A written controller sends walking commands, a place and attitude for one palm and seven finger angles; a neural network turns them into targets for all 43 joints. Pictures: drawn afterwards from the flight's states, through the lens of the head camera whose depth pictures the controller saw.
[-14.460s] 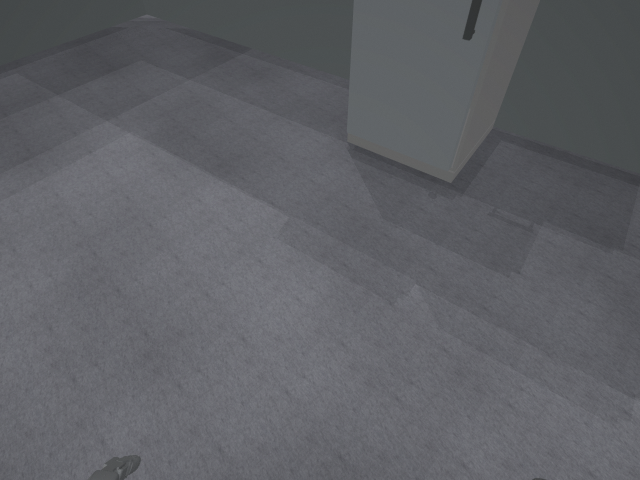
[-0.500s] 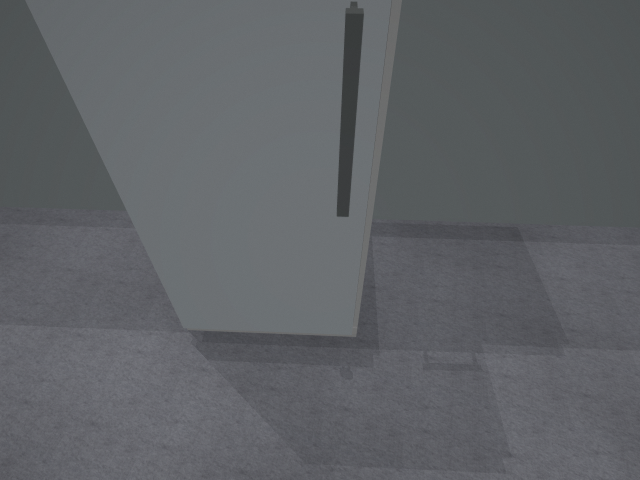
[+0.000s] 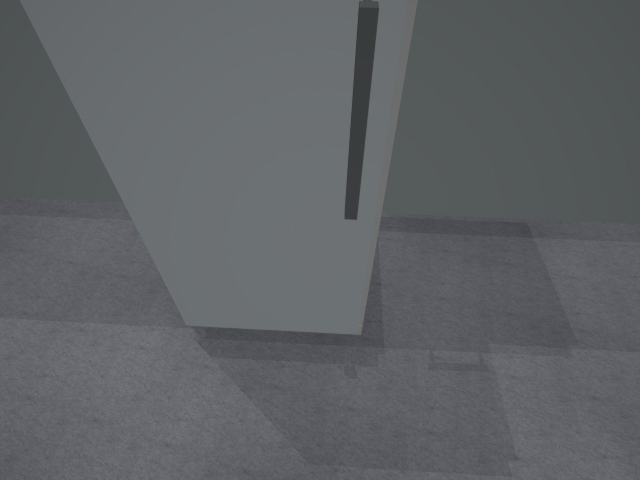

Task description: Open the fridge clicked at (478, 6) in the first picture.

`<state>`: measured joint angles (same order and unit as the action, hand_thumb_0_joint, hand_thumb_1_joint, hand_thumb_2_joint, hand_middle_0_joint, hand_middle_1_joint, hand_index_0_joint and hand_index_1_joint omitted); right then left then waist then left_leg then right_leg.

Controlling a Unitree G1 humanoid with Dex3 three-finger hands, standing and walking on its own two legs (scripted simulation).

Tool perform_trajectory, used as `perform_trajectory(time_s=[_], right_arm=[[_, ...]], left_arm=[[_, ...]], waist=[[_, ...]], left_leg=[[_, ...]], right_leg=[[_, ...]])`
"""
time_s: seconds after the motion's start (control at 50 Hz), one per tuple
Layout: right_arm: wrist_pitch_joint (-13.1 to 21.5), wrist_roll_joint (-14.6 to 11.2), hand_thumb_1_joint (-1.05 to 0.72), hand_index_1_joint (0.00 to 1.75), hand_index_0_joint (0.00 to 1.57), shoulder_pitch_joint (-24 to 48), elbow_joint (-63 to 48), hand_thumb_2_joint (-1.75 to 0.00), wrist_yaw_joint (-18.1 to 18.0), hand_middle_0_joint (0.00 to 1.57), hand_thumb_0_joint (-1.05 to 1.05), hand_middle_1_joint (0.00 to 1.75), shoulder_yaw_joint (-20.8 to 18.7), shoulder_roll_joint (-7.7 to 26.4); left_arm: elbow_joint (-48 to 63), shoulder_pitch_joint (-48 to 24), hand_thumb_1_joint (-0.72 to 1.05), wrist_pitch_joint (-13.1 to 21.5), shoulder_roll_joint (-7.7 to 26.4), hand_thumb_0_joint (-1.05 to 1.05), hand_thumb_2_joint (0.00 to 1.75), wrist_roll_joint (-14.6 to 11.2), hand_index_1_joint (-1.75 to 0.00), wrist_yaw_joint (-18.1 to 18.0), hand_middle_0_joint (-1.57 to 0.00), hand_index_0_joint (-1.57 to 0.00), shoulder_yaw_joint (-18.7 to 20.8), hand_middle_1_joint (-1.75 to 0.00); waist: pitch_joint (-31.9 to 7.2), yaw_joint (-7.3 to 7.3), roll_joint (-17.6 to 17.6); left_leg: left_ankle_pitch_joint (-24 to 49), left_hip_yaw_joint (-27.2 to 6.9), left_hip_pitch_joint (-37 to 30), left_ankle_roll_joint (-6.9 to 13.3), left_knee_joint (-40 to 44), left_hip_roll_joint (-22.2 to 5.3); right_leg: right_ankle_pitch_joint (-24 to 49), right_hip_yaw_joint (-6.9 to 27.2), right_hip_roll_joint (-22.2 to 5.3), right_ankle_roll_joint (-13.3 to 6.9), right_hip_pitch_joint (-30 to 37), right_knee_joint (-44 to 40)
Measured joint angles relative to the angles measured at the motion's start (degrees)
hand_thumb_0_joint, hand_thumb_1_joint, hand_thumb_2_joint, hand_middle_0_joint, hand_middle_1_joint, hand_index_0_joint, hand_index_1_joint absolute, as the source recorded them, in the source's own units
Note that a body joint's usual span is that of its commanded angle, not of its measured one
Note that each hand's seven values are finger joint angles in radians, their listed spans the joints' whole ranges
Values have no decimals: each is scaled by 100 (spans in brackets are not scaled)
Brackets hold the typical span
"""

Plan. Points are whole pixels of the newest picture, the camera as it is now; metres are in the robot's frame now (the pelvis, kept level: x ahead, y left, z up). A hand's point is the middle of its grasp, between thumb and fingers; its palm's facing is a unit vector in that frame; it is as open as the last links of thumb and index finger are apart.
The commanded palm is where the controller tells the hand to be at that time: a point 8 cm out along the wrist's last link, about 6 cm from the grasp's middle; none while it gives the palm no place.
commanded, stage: come to a stop and stand still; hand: right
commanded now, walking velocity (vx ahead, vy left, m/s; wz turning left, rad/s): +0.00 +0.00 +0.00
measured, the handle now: (357, 125) +0.64 -0.02 +0.11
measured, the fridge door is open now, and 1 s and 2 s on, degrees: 0 0 0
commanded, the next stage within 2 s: look again from close up in 0.24 s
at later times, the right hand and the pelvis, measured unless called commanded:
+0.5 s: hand out of the picture +0.00 -0.15 -0.18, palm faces +0.03 +0.99 -0.15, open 7.4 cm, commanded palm none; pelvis +0.02 +0.00 +0.00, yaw +0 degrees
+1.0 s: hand out of the picture +0.01 -0.14 -0.18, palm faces +0.04 +0.99 -0.15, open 7.4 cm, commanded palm none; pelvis +0.04 +0.01 +0.00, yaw +0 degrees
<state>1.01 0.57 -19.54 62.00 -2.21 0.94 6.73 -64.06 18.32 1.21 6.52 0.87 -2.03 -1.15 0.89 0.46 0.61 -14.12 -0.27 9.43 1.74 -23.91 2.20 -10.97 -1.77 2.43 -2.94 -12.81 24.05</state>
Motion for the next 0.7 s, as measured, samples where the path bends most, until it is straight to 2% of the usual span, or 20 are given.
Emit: perform_trajectory(time_s=[0.26,0.7], right_arm=[[-2,5,-91,30,20,-8,59,-90,8,20,1,30,20,-11],[12,-4,-91,30,20,12,98,-90,-4,20,1,30,12,19]], left_arm=[[-2,-147,92,37,138,1,90,-7,-30,-17,-20,-20,-3,-30],[-116,-116,92,66,110,0,90,-13,-30,-30,-20,-20,-55,-30]], waist=[[23,-41,25],[26,-44,5]], left_leg=[[-85,-28,-149,-21,66,-49],[-195,-18,-338,2,144,-56]], right_leg=[[-49,-17,52,-19,184,-139],[-152,6,65,2,367,-215]])
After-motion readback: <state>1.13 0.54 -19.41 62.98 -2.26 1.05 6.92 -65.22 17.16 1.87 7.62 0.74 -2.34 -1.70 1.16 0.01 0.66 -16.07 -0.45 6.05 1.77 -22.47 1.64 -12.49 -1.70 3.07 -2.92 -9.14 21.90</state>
